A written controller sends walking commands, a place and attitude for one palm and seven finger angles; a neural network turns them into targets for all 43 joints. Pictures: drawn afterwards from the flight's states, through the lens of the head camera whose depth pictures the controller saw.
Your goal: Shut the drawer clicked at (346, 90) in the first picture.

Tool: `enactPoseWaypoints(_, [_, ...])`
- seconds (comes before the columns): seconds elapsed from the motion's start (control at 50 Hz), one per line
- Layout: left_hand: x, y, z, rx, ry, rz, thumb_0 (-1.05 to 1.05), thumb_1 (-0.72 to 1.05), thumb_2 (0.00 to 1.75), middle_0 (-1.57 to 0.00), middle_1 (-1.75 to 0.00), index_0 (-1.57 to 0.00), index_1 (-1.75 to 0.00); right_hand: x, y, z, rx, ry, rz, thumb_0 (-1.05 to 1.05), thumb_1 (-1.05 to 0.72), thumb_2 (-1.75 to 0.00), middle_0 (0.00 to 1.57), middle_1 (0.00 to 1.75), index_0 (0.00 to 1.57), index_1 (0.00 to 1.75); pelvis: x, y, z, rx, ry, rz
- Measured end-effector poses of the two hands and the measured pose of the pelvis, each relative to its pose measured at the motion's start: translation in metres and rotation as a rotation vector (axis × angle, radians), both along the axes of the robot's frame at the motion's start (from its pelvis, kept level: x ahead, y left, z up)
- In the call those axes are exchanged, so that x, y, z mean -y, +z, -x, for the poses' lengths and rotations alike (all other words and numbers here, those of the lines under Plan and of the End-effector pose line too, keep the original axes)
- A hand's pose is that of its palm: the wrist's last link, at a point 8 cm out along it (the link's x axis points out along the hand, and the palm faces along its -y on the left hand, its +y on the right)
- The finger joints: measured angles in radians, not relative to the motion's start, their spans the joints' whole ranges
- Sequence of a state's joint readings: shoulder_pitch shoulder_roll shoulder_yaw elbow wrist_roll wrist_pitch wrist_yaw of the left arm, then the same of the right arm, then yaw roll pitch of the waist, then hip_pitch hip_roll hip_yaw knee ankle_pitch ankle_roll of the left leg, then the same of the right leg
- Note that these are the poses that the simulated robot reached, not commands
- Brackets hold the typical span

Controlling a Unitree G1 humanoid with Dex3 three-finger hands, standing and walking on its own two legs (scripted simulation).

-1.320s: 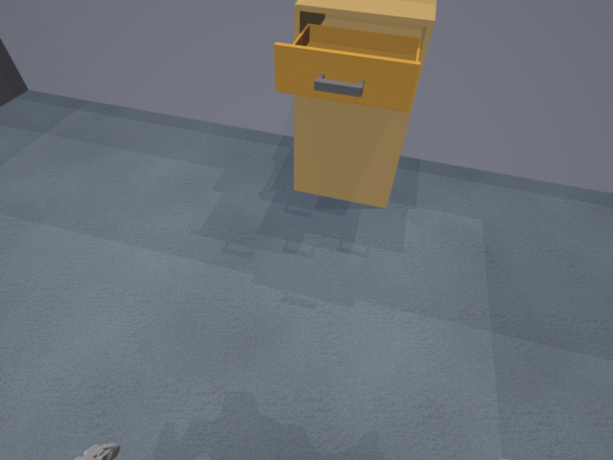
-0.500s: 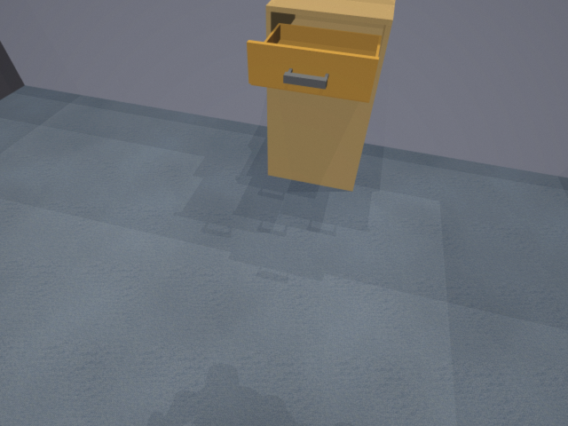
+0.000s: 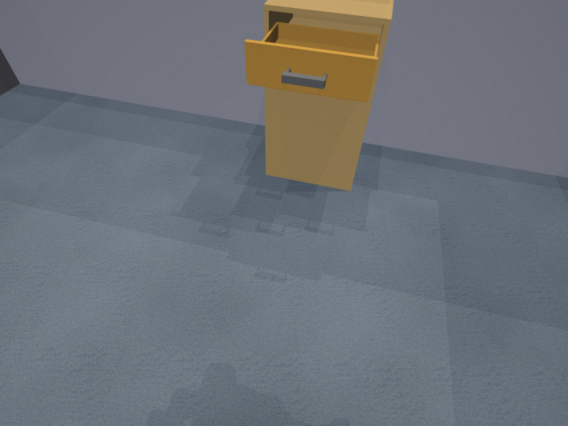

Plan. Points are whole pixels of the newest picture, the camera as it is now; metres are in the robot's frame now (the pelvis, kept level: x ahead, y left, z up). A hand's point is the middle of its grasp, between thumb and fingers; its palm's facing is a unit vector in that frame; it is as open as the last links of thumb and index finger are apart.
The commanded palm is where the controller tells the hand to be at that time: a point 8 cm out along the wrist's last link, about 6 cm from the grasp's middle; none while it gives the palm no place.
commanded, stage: look at it before walking up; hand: left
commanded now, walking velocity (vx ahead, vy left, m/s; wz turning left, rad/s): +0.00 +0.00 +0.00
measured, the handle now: (305, 76) +1.11 -0.01 -0.03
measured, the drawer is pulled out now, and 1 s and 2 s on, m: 0.30 0.30 0.30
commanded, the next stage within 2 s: walk to a spot facing it in 0.12 s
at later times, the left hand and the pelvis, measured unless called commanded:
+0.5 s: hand out of the picture +0.03 +0.21 -0.19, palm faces -0.01 -0.98 -0.21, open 7.4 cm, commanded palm none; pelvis +0.04 +0.01 -0.01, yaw -2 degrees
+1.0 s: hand (223, 391) +0.22 +0.12 -0.18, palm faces -0.09 -0.98 -0.15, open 7.4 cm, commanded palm none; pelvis +0.20 -0.05 +0.00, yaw -8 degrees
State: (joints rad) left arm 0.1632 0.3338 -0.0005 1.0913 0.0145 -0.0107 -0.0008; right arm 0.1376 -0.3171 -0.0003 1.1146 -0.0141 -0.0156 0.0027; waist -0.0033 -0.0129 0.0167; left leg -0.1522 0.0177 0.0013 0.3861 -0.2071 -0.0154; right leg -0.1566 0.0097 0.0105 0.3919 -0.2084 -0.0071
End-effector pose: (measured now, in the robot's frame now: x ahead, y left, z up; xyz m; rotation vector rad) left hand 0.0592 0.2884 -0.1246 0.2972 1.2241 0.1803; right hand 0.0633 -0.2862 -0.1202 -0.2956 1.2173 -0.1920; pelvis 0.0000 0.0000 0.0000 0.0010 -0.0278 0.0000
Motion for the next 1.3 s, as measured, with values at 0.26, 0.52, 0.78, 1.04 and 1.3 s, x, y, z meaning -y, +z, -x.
enactPoseWaypoints(0.26, [-0.001, 0.001, 0.000, -0.005, 0.008, -0.004, 0.01, 0.90, 0.89, -0.20, -0.29, -0.20, -0.30, -0.002, 0.000, -0.007, 0.008, 0.006, -0.002, 0.01, -0.90, -0.90, 0.20, 0.30, 0.20, 0.30, -0.001, 0.001, -0.003, 0.002, 0.000, 0.000])
enactPoseWaypoints(0.52, [0.035, -0.037, 0.030, -0.176, 0.054, 0.124, 0.00, 0.90, 0.89, -0.20, -0.29, -0.20, -0.30, -0.044, -0.031, 0.026, -0.104, -0.095, -0.089, 0.01, -0.90, -0.90, 0.20, 0.30, 0.20, 0.30, -0.006, -0.017, -0.048, -0.012, -0.052, 0.004])
enactPoseWaypoints(0.78, [0.092, -0.039, -0.122, -0.020, -0.049, 0.119, 0.01, 0.90, 0.89, -0.20, -0.29, -0.20, -0.30, -0.052, -0.046, 0.075, -0.402, -0.298, -0.205, 0.01, -0.90, -0.90, 0.20, 0.30, 0.20, 0.30, 0.038, -0.031, -0.128, 0.007, -0.116, -0.001])
enactPoseWaypoints(1.04, [0.121, -0.028, -0.165, -0.131, -0.030, 0.180, 0.00, 0.90, 0.89, -0.20, -0.29, -0.20, -0.30, -0.005, -0.013, -0.186, 0.085, -0.201, -0.146, 0.01, -0.91, -0.90, 0.19, 0.30, 0.19, 0.30, 0.046, -0.004, -0.221, -0.011, -0.138, 0.023])
enactPoseWaypoints(1.3, [0.070, -0.050, -0.261, -0.253, 0.007, 0.176, 0.01, 0.90, 0.89, -0.20, -0.29, -0.20, -0.30, -0.047, -0.015, -0.337, 0.168, -0.151, -0.109, 0.00, -0.91, -0.90, 0.20, 0.30, 0.20, 0.30, 0.009, -0.020, -0.345, 0.000, -0.176, 0.019])
